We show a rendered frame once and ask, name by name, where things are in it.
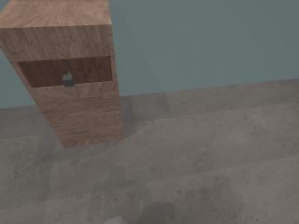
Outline cabinet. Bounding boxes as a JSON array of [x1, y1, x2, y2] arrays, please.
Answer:
[[0, 0, 124, 148]]

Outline handle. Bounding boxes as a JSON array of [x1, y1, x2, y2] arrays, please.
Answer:
[[62, 72, 75, 87]]

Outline drawer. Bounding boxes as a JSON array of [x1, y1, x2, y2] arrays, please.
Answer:
[[17, 55, 113, 88]]

